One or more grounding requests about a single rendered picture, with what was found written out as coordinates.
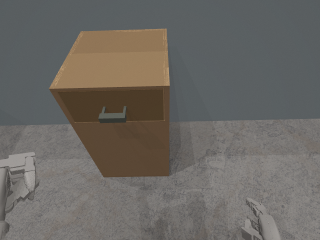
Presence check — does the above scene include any robot left forearm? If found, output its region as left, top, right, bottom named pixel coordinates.
left=0, top=220, right=10, bottom=240

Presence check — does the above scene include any handle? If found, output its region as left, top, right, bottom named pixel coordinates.
left=98, top=106, right=127, bottom=123

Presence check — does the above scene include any drawer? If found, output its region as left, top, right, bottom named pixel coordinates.
left=58, top=88, right=164, bottom=122

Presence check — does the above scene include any robot left hand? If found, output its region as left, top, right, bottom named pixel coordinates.
left=0, top=152, right=40, bottom=221

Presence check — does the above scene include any cabinet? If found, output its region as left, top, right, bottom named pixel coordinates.
left=49, top=28, right=170, bottom=178

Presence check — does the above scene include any robot right hand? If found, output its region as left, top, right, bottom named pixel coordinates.
left=241, top=197, right=282, bottom=240

